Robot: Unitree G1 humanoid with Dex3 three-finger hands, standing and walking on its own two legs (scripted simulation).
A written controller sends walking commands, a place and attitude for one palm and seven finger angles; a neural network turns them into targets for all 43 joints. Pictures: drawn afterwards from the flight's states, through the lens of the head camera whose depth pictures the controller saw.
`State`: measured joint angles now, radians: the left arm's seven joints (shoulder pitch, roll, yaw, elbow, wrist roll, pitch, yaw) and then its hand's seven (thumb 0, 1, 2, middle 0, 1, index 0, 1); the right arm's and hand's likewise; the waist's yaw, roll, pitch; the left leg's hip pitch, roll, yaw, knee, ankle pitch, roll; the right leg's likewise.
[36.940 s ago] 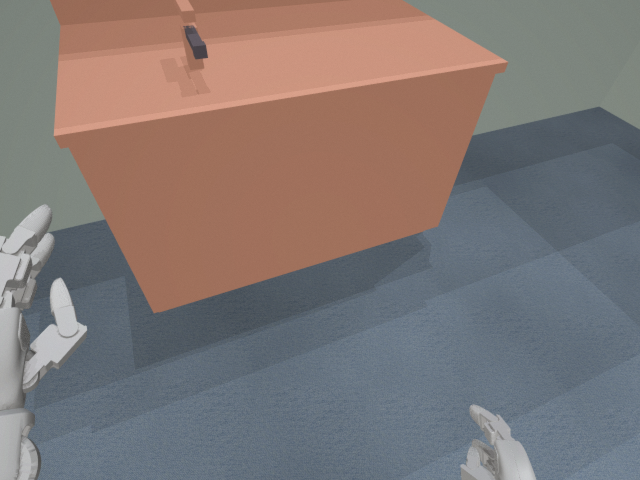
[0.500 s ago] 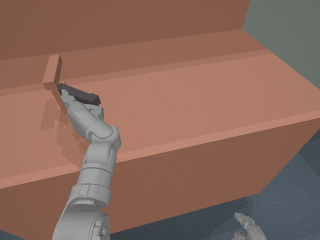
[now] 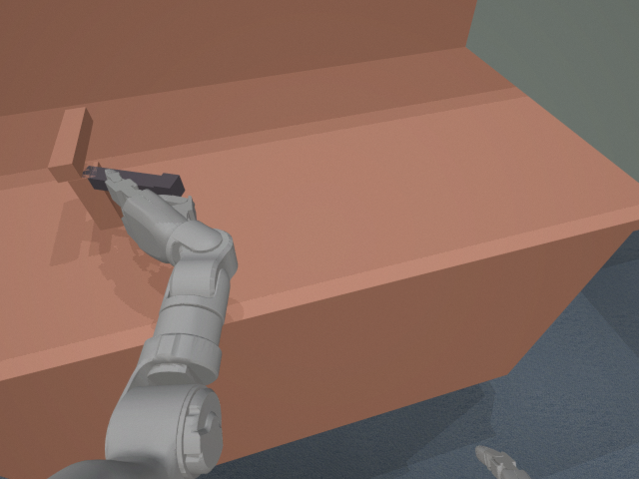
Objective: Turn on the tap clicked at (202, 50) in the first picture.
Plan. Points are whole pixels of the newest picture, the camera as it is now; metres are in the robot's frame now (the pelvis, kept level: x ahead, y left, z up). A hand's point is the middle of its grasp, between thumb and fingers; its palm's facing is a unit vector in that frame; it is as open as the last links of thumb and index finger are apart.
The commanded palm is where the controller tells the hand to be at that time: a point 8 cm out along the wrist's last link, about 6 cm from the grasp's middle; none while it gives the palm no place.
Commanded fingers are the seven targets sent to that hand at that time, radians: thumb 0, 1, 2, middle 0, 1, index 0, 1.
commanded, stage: push the lever round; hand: left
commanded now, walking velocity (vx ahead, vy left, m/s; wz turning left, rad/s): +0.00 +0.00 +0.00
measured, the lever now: (169, 188) +0.46 +0.22 +0.13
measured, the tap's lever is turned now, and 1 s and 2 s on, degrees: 62 73 73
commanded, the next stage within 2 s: lift the hand up off the lever in 0.26 s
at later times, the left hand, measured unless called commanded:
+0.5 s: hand (197, 192) +0.45 +0.19 +0.13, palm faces +0.81 -0.58 -0.13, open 7.7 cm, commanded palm +0.40 +0.21 +0.13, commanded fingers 0.00 0.90 0.90 -0.15 -0.15 -0.15 -0.15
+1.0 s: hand (191, 185) +0.45 +0.19 +0.14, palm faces +0.78 -0.61 -0.11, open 7.8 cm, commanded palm +0.39 +0.20 +0.15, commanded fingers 0.00 0.90 0.90 -0.15 -0.15 -0.15 -0.15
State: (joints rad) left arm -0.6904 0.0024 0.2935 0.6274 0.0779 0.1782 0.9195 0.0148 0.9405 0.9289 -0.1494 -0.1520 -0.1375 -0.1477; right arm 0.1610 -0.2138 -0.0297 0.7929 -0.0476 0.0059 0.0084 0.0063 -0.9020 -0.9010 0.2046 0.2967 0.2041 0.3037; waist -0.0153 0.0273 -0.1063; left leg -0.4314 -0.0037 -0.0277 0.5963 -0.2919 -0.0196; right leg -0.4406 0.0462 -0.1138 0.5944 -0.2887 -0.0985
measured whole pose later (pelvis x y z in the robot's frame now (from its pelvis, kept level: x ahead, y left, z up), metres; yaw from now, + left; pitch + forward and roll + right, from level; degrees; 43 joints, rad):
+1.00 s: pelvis +0.01 +0.01 +0.00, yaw -1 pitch +7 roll +0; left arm -0.75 0.01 0.31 0.65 0.07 0.20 0.90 0.02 0.90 0.90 -0.14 -0.15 -0.15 -0.15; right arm 0.19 -0.21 -0.04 0.80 -0.05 -0.03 0.03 0.01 -0.90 -0.90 0.20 0.30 0.20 0.30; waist -0.02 0.03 -0.11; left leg -0.41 -0.01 -0.01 0.58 -0.30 0.00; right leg -0.42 0.04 -0.10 0.57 -0.28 -0.08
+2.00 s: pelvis +0.00 +0.00 +0.01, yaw -1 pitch +3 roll +1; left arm -0.71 0.00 0.28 0.48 0.02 0.37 0.87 0.02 0.90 0.90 -0.15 -0.15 -0.15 -0.15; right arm 0.14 -0.21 -0.02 0.81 -0.02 -0.02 0.00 0.01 -0.90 -0.90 0.20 0.30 0.20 0.30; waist 0.01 0.05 -0.09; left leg -0.28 0.00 -0.01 0.47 -0.25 -0.02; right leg -0.30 0.05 -0.09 0.48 -0.24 -0.09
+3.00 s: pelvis +0.00 +0.00 +0.02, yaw -2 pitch -1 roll +2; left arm -0.58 0.07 0.16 0.25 0.01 0.42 0.54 0.02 0.90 0.90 -0.15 -0.16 -0.15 -0.16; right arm 0.10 -0.19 0.02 0.74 0.02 0.06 -0.05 0.01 -0.90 -0.90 0.21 0.30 0.21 0.30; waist 0.02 0.05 -0.05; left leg -0.16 0.00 0.01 0.39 -0.22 -0.02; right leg -0.21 0.06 -0.07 0.44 -0.22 -0.10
